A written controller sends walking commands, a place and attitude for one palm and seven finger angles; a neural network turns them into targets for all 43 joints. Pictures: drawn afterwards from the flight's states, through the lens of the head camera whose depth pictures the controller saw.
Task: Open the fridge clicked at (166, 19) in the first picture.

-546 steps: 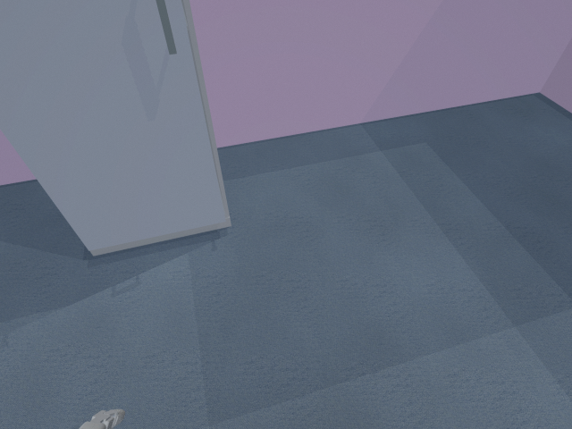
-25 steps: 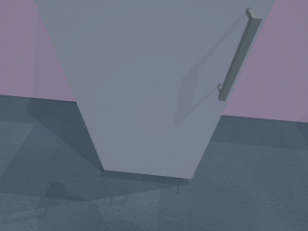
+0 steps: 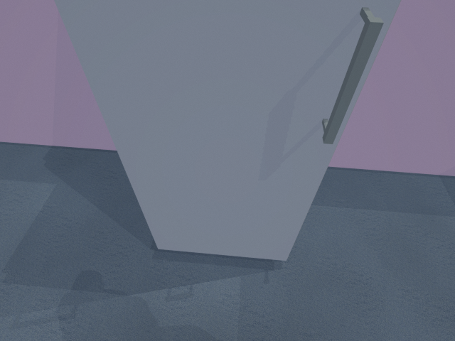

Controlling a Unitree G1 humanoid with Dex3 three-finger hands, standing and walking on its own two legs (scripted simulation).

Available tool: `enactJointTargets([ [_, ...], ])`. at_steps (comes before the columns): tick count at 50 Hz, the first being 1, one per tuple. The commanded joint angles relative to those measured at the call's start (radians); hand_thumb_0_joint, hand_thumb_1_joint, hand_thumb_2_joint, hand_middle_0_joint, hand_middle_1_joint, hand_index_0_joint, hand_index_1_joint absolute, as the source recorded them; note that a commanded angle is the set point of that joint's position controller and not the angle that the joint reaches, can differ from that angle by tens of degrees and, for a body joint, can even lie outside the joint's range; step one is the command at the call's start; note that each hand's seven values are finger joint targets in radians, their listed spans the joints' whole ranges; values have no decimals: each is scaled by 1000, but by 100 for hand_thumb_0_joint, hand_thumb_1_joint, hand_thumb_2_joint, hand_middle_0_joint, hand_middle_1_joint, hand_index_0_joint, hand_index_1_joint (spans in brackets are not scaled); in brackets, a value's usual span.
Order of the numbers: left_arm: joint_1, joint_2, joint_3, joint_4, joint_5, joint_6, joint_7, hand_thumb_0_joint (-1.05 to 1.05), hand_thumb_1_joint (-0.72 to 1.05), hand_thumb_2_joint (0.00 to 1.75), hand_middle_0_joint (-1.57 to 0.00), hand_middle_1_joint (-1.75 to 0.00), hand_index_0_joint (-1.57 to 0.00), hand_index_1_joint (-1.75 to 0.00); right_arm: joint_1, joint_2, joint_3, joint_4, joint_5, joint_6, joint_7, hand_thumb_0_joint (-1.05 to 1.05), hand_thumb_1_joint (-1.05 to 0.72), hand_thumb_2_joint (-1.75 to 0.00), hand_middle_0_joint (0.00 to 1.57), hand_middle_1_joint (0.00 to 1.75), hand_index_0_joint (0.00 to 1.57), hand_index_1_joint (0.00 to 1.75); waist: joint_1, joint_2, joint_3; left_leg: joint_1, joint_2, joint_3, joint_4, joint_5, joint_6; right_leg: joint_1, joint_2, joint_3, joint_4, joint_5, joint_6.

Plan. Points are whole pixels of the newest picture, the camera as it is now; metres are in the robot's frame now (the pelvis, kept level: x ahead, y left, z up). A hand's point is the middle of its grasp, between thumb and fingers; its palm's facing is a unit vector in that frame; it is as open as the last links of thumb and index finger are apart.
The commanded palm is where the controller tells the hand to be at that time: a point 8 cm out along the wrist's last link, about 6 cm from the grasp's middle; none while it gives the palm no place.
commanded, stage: look again from close up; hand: right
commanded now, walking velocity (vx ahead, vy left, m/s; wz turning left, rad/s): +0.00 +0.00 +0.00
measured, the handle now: (344, 84) +0.52 -0.18 +0.20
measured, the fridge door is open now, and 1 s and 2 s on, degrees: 0 0 0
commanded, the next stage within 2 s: raise the hand to about handle height in 0.74 s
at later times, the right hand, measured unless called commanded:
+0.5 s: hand out of the picture +0.02 -0.19 -0.17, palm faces +0.01 +0.98 -0.21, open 7.4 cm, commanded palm none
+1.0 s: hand (362, 324) +0.17 -0.21 -0.03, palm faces +0.30 +0.95 -0.10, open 7.5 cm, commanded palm +0.10 -0.25 -0.04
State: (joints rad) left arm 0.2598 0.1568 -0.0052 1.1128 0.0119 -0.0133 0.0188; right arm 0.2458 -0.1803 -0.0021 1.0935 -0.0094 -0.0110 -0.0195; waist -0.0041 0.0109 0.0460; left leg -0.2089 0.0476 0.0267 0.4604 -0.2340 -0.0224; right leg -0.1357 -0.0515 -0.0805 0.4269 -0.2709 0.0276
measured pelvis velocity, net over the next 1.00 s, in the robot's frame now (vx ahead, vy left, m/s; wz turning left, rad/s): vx -0.01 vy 0.00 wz -0.04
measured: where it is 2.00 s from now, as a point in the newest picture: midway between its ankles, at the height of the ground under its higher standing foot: outside the picture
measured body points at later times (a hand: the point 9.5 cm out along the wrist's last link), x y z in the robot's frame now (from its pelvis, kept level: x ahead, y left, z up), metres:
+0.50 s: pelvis +0.00 +0.00 +0.00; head +0.01 +0.00 +0.45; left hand +0.01 +0.23 -0.16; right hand +0.02 -0.24 -0.16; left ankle +0.01 +0.13 -0.74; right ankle -0.03 -0.13 -0.74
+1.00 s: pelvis -0.01 +0.00 -0.01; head -0.01 +0.01 +0.44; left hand +0.09 +0.25 -0.13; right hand +0.15 -0.25 -0.02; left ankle +0.01 +0.13 -0.74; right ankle -0.03 -0.13 -0.74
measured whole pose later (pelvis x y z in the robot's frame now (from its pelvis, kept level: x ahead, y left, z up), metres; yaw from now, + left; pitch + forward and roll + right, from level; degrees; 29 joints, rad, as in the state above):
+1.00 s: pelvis -0.01 +0.00 -0.01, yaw -3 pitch +0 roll -1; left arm 0.31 0.20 0.02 0.84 -0.03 -0.24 0.06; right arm 0.39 -0.17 -0.11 0.20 0.17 -0.15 -0.04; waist 0.01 0.00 -0.01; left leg -0.30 0.07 0.06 0.58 -0.28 -0.02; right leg -0.25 -0.04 -0.04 0.55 -0.30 0.03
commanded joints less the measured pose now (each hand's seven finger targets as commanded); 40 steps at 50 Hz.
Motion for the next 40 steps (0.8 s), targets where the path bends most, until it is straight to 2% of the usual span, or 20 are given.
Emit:
enactJointTargets([
  [1, 53, 120, 24, -31, 2, -17, 10, 0, 90, 90, -20, -30, -20, -30, 36, -120, -23, -42, -4, -12, -12, 0, -90, -90, 20, 30, 20, 30, -4, -24, 9, 20, 58, -61, -70, 132, 46, -57, -66, 62, -87, 137, -34],
  [10, 47, 124, 28, -31, 3, -15, 9, 0, 90, 90, -20, -30, -20, -30, 28, -125, -24, -44, -5, -13, -12, 0, -90, -90, 20, 30, 20, 30, -3, -7, 20, 9, 62, -62, -77, 123, 48, -55, -63, 63, -89, 126, -36],
  [16, 44, 134, 28, -31, 3, -18, 9, 0, 90, 90, -20, -30, -20, -30, 23, -136, -26, -45, -5, -16, -10, 0, -90, -90, 20, 30, 20, 30, -2, -9, -5, 25, 63, -62, -72, 151, 47, -45, -65, 63, -86, 149, -36],
  [19, 36, 135, 30, -32, 3, -18, 9, 0, 90, 90, -20, -30, -20, -30, 22, -135, -25, -45, -6, -16, -11, 0, -90, -90, 20, 30, 20, 30, -3, -11, 6, 16, 63, -66, -77, 148, 49, -40, -66, 65, -89, 147, -37],
  [22, 31, 144, 29, -32, 3, -21, 10, 0, 90, 90, -20, -30, -20, -30, 18, -139, -27, -42, -5, -17, -10, 0, -90, -90, 20, 30, 20, 30, -3, -23, -18, 29, 63, -67, -72, 165, 48, -32, -69, 66, -89, 165, -37],
  [38, 10, 162, 28, -34, 4, -19, 8, 0, 90, 90, -20, -30, -20, -30, -1, -156, -27, -40, -5, -17, -7, 0, -90, -90, 20, 30, 20, 30, -3, -4, -9, 25, 66, -67, -88, 151, 46, -32, -70, 66, -102, 148, -33],
  [40, 7, 162, 28, -34, 4, -18, 7, 0, 90, 90, -20, -30, -20, -30, -2, -157, -27, -42, -6, -17, -7, 0, -90, -90, 20, 30, 20, 30, -5, -16, 6, 21, 65, -71, -93, 142, 47, -41, -69, 67, -105, 142, -34],
])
